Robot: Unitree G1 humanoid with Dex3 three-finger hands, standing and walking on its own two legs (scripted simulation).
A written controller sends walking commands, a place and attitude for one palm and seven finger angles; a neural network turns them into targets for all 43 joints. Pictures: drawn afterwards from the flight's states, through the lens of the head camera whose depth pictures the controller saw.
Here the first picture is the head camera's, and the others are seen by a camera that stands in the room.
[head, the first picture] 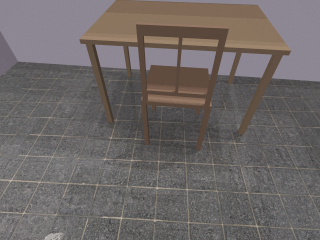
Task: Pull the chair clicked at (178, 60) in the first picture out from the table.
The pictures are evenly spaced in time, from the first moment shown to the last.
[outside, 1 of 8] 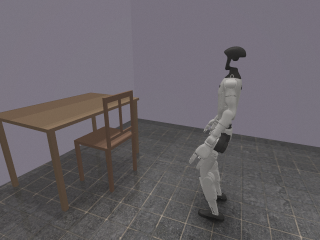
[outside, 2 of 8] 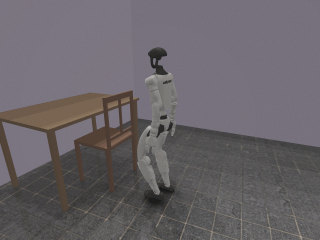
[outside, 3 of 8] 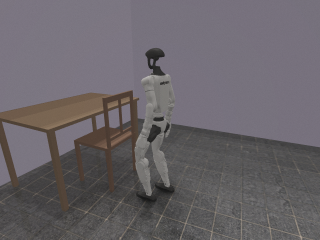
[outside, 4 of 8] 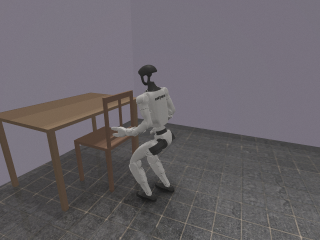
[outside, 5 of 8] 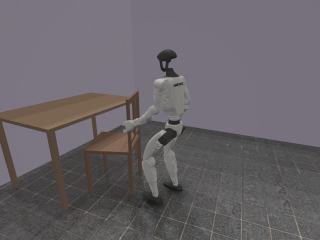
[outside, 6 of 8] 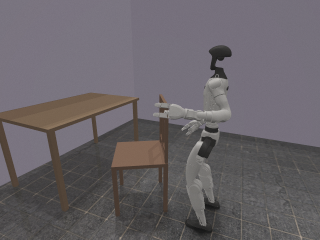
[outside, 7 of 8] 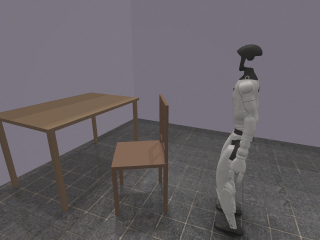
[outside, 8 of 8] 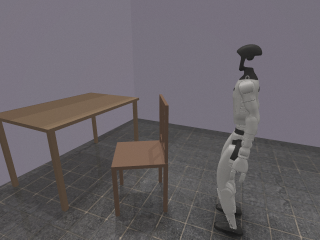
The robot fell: no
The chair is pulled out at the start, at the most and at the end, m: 0.00 0.49 0.49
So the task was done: yes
